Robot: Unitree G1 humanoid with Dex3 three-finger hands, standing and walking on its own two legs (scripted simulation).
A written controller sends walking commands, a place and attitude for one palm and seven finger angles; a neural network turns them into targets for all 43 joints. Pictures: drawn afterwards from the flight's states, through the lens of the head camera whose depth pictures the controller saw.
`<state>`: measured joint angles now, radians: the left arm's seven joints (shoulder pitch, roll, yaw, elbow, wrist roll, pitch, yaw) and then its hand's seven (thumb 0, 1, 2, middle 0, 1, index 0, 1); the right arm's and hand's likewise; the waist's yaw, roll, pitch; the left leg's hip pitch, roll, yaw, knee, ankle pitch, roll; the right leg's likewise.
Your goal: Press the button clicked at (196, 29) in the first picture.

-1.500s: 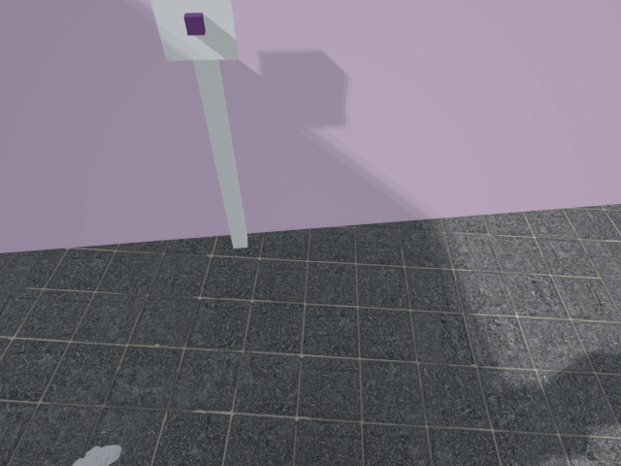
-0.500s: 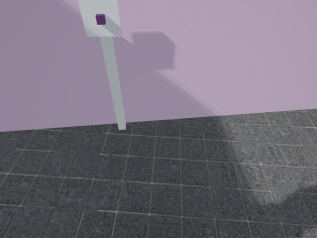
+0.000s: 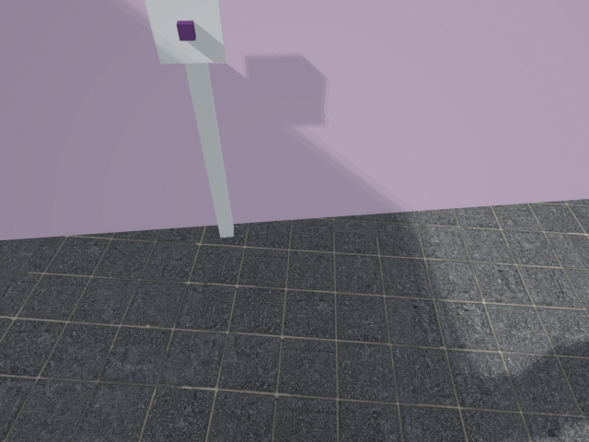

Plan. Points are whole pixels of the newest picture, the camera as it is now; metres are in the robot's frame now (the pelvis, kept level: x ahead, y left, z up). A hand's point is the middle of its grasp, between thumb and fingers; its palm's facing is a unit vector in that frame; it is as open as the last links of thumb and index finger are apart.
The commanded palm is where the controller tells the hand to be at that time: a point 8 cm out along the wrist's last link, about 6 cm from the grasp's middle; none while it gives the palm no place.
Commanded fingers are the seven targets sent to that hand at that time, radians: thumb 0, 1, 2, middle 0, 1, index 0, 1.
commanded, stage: walk to a spot facing it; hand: left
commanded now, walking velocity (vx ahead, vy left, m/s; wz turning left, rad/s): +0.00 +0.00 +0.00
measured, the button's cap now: (186, 30) +1.02 +0.35 +0.12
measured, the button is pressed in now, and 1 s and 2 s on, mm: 0 0 0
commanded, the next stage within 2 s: take the last steps up to it in 0.58 s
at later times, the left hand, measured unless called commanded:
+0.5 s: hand out of the picture +0.06 +0.21 -0.19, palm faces +0.04 -0.99 -0.13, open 7.4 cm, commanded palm none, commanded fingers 0.00 0.90 0.90 -0.20 -0.30 -0.20 -0.30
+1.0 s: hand (199, 343) +0.32 +0.20 -0.18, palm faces +0.17 -0.97 -0.20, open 7.1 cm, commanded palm none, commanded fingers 0.00 0.90 0.90 -0.20 -0.30 -0.20 -0.30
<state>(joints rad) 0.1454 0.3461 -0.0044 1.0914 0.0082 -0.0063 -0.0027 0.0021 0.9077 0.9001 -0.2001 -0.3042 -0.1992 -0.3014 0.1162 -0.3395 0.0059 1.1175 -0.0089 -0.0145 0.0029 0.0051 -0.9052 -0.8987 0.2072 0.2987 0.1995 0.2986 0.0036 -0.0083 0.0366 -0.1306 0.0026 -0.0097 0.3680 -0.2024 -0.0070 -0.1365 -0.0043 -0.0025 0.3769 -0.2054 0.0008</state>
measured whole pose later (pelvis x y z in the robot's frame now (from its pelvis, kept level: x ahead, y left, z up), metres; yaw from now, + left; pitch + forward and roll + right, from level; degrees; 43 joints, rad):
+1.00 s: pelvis +0.27 +0.01 -0.01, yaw +7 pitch -1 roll -2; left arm 0.22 0.17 0.06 1.03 0.02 -0.06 0.03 -0.02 0.96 0.90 -0.20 -0.30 -0.20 -0.30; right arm 0.28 -0.16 -0.06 1.07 -0.03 -0.01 0.00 0.00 -0.91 -0.90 0.20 0.30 0.19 0.30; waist -0.03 0.01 0.01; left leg -0.50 0.12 0.07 1.01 -0.29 -0.01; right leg -0.22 -0.02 -0.21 0.46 -0.22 -0.04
